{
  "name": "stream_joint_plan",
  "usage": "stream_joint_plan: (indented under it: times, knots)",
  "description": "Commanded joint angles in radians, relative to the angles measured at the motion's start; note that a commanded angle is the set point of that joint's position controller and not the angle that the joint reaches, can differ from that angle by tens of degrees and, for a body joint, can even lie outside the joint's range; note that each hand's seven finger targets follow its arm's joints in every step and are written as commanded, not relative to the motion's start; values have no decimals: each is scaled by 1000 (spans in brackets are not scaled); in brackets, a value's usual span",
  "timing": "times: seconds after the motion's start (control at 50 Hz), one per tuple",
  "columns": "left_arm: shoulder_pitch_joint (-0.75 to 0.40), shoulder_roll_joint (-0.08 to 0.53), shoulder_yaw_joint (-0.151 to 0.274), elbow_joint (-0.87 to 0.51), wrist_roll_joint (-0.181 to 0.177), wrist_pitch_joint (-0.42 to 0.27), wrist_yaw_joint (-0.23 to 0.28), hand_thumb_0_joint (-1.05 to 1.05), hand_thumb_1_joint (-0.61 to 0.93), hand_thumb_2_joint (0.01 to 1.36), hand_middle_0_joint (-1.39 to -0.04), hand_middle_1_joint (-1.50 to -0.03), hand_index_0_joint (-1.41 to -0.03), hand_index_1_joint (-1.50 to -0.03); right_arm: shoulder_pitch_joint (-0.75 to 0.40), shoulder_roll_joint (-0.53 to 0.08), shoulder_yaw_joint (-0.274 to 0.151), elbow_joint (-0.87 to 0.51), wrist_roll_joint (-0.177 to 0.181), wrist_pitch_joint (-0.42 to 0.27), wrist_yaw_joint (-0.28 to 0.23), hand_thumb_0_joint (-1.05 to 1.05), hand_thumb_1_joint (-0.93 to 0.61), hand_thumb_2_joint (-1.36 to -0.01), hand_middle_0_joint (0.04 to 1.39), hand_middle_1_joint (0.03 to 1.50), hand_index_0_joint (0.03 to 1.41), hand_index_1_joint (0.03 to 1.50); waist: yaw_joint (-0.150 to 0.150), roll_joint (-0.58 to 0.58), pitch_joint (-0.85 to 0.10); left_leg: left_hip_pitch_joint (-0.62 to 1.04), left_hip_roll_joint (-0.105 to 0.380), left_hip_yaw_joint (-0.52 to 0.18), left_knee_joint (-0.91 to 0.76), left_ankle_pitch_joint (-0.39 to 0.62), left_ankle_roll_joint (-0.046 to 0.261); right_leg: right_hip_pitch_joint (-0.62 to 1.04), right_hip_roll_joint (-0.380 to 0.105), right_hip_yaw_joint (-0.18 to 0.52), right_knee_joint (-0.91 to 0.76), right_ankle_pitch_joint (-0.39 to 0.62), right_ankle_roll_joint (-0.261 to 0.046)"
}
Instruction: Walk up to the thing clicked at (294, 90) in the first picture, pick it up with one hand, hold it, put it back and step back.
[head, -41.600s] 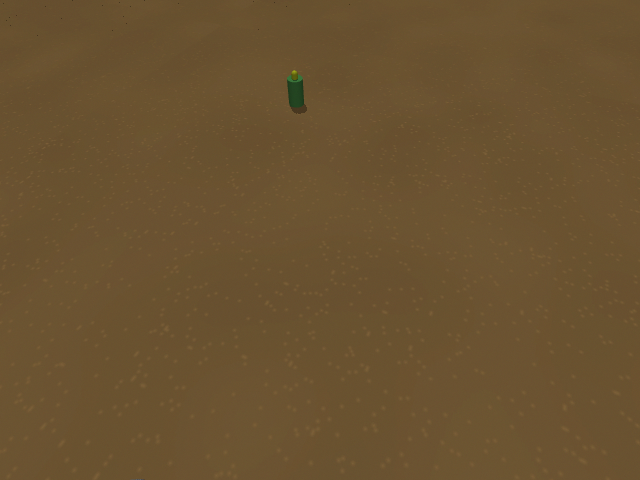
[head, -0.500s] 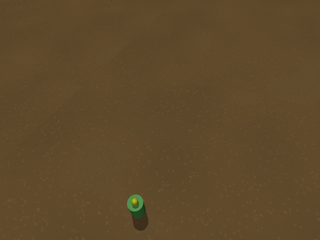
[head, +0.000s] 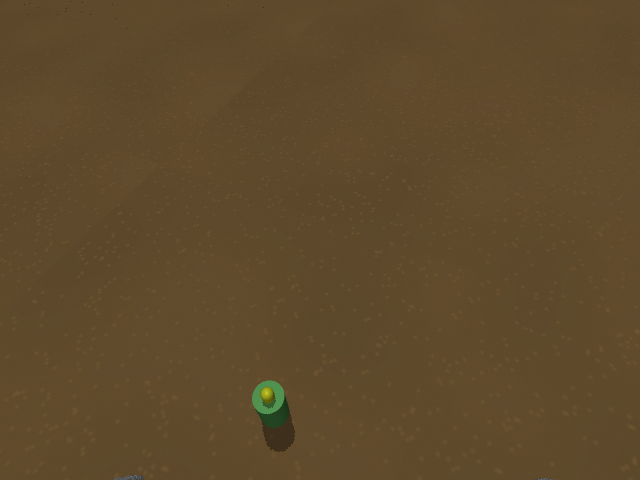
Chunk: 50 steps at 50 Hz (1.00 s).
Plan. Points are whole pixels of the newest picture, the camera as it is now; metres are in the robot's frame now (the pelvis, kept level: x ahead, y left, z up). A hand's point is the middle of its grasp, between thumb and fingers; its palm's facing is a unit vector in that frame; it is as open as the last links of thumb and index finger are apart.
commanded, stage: step back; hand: left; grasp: from the side
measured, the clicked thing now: (270, 402) +0.38 +0.18 -0.68
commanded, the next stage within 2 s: none
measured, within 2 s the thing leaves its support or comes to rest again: neither
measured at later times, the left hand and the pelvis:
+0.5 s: hand out of the picture +0.05 +0.31 -0.18, palm faces -0.06 -0.93 -0.36, open 7.3 cm; pelvis -0.08 +0.06 -0.01, yaw -1 degrees
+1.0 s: hand out of the picture -0.07 +0.32 -0.16, palm faces +0.00 -0.92 -0.39, open 7.4 cm; pelvis -0.21 +0.06 -0.03, yaw +1 degrees
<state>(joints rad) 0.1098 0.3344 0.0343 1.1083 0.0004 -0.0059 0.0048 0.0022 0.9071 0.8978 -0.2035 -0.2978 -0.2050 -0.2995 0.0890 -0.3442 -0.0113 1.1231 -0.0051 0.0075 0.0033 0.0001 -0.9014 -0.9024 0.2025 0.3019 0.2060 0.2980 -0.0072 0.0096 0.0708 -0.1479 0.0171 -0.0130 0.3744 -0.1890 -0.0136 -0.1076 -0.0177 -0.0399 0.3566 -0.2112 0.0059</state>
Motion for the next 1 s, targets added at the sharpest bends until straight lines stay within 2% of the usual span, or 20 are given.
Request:
stream_joint_plan:
  times: [0.0,0.08,0.12,0.16,0.18,0.2,0.22,0.24,0.32,0.42,0.54,0.62,0.64,0.66,0.68,0.76,0.86,0.94,0.96,0.98]
  knots:
    - [-17,282,83,-116,-6,-3,20,0,900,900,-200,-300,-200,-300,-14,-228,-61,-113,12,4,-8,0,-900,-900,200,300,200,300,-6,-50,-122,-30,33,-37,201,273,55,-31,-170,152,37,400,-124]
    - [-115,311,92,-208,21,13,22,0,900,900,-200,-300,-200,-300,50,-216,-80,-152,-2,35,1,0,-900,-900,200,300,200,300,-22,-200,-107,-83,-61,-31,509,-276,60,-179,-333,267,21,367,-260]
    - [-161,307,92,-244,29,14,23,0,900,900,-200,-300,-200,-300,105,-219,-85,-167,6,41,6,0,-900,-900,200,300,200,300,-46,-218,-90,-106,-34,-70,535,-332,72,-207,-337,244,64,374,-257]
    - [-181,290,82,-266,28,20,25,0,900,900,-200,-300,-200,-300,153,-219,-90,-171,6,29,4,0,-900,-900,200,300,200,300,-59,-197,-108,-107,-12,-41,319,-164,69,-144,-266,180,181,359,-179]
    - [-160,272,76,-266,18,29,22,0,900,900,-200,-300,-200,-300,151,-221,-89,-167,-1,16,1,0,-900,-900,200,300,200,300,-51,-117,-106,-104,7,-33,134,94,59,-109,-197,133,272,294,-127]
    - [-123,226,72,-276,4,41,20,0,900,900,-200,-300,-200,-300,119,-271,-103,-182,-25,8,-4,0,-900,-900,200,300,200,300,-24,92,-85,-86,118,-213,32,377,76,-183,-47,66,441,121,-70]
    - [-86,181,64,-286,0,51,27,0,900,900,-200,-300,-200,-300,112,-339,-117,-201,-40,-2,-7,0,-900,-900,200,300,200,300,-6,221,-70,28,246,-412,-8,604,131,-378,105,104,564,-372,-44]
    - [-65,205,70,-275,6,57,36,0,900,900,-200,-300,-200,-300,115,-374,-122,-212,-23,-6,-10,0,-900,-900,200,300,200,300,-25,167,-123,18,302,-434,32,702,196,-351,124,208,689,-461,-41]
    - [7,232,70,-250,-3,59,42,0,900,900,-200,-300,-200,-300,-12,-277,-103,-265,-29,-5,-38,0,-900,-900,200,300,200,300,41,151,-131,90,206,-252,76,569,165,-409,106,254,824,-304,-32]
    - [-32,228,79,-294,10,47,31,0,900,900,-200,-300,-200,-300,94,-260,-108,-280,-20,-5,-46,0,-900,-900,200,300,200,300,-34,94,-111,148,233,-249,111,585,261,-398,86,198,714,-321,14]
    - [31,213,88,-303,15,35,17,0,900,900,-200,-300,-200,-300,74,-280,-107,-317,-17,2,-39,0,-900,-900,200,300,200,300,-30,113,-153,105,231,-235,129,422,247,-266,43,114,430,-272,-7]
    - [157,208,95,-261,29,23,12,0,900,900,-200,-300,-200,-300,12,-279,-101,-325,-2,13,-30,0,-900,-900,200,300,200,300,32,90,-158,-99,188,-199,175,202,153,-36,18,93,113,4,-58]
    - [155,268,110,-277,41,16,12,0,900,900,-200,-300,-200,-300,14,-247,-89,-334,7,12,-27,0,-900,-900,200,300,200,300,26,-53,-152,-234,106,-149,274,80,93,8,-102,290,89,79,-114]
    - [94,351,127,-298,25,21,7,0,900,900,-200,-300,-200,-300,-20,-216,-87,-342,10,16,-29,0,-900,-900,200,300,200,300,38,-246,-70,-291,-93,-31,465,-212,31,-116,-278,505,-13,141,-266]
    - [28,380,133,-345,37,15,9,0,900,900,-200,-300,-200,-300,-12,-230,-95,-332,1,24,-35,0,-900,-900,200,300,200,300,42,-273,-26,-279,-114,-82,710,-429,10,-235,-398,613,-49,185,-358]
    - [-76,278,111,-386,30,14,22,0,900,900,-200,-300,-200,-300,106,-232,-85,-291,13,17,-33,0,-900,-900,200,300,200,300,-19,-156,-16,-289,-149,-137,844,-295,7,-199,-200,286,48,337,-230]
    - [45,259,104,-396,38,22,30,0,900,900,-200,-300,-200,-300,80,-217,-75,-326,6,7,-36,0,-900,-900,200,300,200,300,52,-180,-115,-329,-79,-74,497,-356,-7,104,-218,285,153,497,-233]
    - [4,283,97,-418,17,45,17,0,900,900,-200,-300,-200,-300,179,-202,-89,-285,-14,-5,-28,0,-900,-900,200,300,200,300,-13,-158,-140,-83,-57,26,38,-39,22,-20,-169,229,266,390,-160]
    - [19,252,86,-425,14,52,14,0,900,900,-200,-300,-200,-300,168,-235,-102,-291,-27,-11,-29,0,-900,-900,200,300,200,300,-4,-102,-132,-15,7,-76,8,58,41,-134,-126,226,301,236,-109]
    - [53,208,78,-430,10,54,11,0,900,900,-200,-300,-200,-300,147,-325,-123,-305,-43,-14,-27,0,-900,-900,200,300,200,300,7,111,-134,64,224,-356,-17,182,117,-321,11,166,453,-55,-55]
